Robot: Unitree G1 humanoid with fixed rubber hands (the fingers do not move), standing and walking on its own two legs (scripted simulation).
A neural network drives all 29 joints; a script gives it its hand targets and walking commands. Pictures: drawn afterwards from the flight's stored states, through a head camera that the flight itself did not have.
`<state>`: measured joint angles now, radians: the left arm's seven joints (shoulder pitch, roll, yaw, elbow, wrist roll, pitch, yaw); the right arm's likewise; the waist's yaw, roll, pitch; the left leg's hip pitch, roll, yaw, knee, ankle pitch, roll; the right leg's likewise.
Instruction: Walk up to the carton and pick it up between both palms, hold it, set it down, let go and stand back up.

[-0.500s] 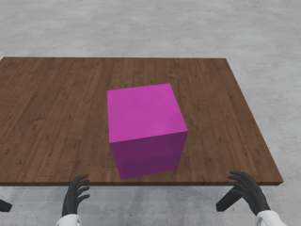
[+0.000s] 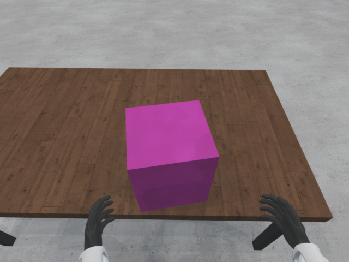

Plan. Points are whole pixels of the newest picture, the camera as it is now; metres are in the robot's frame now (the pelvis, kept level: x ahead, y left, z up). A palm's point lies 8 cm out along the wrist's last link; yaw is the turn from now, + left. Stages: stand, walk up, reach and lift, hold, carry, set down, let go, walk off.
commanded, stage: reach and lift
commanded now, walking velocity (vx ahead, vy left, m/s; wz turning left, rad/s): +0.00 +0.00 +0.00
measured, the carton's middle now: (168, 157) +0.41 +0.04 -0.06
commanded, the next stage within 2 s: none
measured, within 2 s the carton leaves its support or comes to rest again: neither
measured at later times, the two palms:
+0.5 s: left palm (99, 212) +0.23 +0.19 -0.01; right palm (279, 194) +0.28 -0.23 -0.01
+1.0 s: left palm (102, 176) +0.29 +0.18 +0.05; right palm (265, 151) +0.35 -0.19 +0.06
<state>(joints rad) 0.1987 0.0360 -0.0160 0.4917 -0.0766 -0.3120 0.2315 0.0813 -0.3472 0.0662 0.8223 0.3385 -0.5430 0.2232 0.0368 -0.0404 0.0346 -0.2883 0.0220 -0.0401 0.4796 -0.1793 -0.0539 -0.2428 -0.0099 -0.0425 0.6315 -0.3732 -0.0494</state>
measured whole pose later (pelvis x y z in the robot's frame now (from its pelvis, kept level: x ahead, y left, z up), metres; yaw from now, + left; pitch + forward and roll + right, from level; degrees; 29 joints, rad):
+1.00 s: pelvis +0.00 +0.00 +0.01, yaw +0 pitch +1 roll +2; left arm -0.17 0.04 -0.02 0.29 -0.06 0.17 0.24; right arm -0.40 -0.35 0.10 0.75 0.37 -0.18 0.10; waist 0.08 -0.04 0.01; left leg -0.29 0.04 -0.04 0.40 -0.13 -0.07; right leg -0.24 0.01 -0.04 0.54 -0.32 -0.05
